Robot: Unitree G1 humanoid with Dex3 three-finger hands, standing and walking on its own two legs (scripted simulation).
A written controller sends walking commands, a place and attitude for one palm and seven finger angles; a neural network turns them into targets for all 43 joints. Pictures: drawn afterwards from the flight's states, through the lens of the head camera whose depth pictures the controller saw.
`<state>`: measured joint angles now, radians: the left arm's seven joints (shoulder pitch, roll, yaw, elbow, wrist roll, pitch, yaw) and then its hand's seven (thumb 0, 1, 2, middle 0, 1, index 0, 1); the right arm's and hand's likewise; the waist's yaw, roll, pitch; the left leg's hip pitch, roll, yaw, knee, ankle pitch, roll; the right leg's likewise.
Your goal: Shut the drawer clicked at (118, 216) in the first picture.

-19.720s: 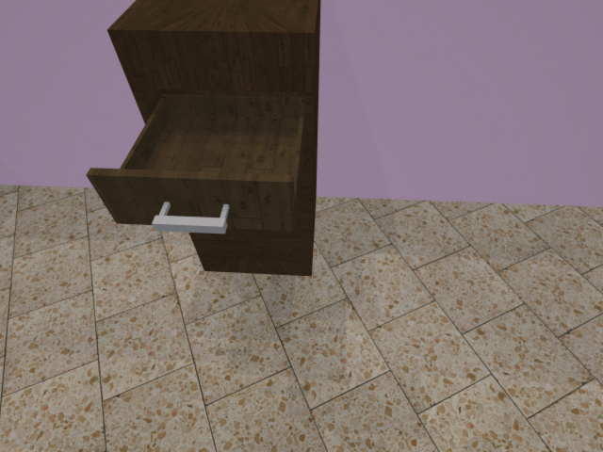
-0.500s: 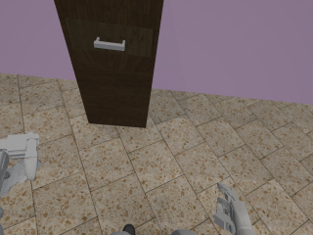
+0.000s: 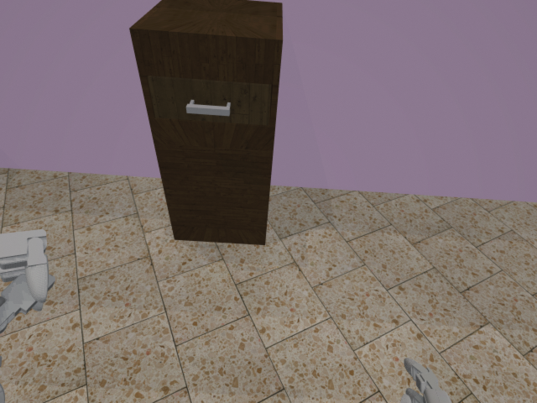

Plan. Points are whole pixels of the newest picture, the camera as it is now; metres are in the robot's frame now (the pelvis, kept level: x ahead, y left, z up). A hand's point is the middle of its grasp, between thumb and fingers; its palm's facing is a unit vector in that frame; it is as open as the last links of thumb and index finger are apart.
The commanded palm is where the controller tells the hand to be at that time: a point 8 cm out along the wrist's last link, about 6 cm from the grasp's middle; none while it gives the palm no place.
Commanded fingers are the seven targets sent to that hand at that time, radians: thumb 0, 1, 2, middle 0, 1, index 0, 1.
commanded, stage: stop stepping back and stand still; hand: left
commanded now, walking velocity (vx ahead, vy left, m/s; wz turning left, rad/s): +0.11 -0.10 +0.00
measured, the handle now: (209, 106) +0.99 +0.20 -0.03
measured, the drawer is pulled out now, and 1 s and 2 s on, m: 0.00 0.00 0.00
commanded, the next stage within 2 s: let the arm hang, fingers relaxed in 0.28 s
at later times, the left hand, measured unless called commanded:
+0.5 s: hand (81, 350) +0.19 +0.26 +0.02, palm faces +0.21 -0.89 -0.41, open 3.1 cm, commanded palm none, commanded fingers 0.00 0.90 0.90 -1.12 -1.30 -1.12 -1.30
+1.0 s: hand out of the picture -0.05 +0.21 -0.15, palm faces +0.10 -0.95 -0.29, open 5.7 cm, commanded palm none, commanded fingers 0.00 0.90 0.90 -0.20 -0.30 -0.20 -0.30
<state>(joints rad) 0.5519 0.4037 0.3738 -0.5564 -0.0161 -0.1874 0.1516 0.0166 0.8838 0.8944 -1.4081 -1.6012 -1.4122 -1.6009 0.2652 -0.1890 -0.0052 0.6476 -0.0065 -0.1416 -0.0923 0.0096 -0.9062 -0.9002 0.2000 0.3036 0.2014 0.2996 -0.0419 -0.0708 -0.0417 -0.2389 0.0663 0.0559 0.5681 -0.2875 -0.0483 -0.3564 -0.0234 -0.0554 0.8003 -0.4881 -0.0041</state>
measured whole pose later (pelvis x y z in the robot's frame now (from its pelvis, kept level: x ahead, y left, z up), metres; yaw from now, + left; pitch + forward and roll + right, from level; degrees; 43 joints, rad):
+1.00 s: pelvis -0.02 +0.00 +0.01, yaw +6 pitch -2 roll -1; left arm 0.30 0.25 0.00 1.07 0.02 0.03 0.01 0.01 0.90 0.89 -0.49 -0.64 -0.49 -0.62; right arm 0.27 -0.22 -0.02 1.05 -0.02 0.03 0.00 0.00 -0.91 -0.90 0.20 0.30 0.20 0.30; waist 0.01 0.04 0.06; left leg -0.26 -0.01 0.01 0.46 -0.17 0.02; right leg -0.23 -0.01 0.04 0.44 -0.18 0.02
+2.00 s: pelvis +0.03 -0.01 +0.02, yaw +6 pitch -1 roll +0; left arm 0.14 0.25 0.01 1.13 0.01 -0.01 0.01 0.01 0.90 0.89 -0.20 -0.30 -0.20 -0.30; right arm 0.15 -0.26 -0.02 1.13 -0.01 0.00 -0.01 0.00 -0.91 -0.90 0.20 0.30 0.20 0.30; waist 0.00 0.02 0.07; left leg -0.16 0.00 0.02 0.37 -0.19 0.00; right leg -0.14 0.00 0.05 0.36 -0.20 0.01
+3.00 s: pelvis +0.04 -0.01 +0.02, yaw +5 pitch -2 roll +0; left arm 0.12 0.30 0.01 1.13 0.01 -0.01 0.00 0.01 0.90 0.89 -0.20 -0.30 -0.21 -0.30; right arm 0.13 -0.30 -0.02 1.13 -0.01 -0.01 -0.01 0.00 -0.91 -0.90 0.20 0.30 0.20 0.30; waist -0.01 0.01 0.06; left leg -0.12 0.00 0.02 0.32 -0.18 0.00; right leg -0.10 0.00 0.05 0.32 -0.20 0.01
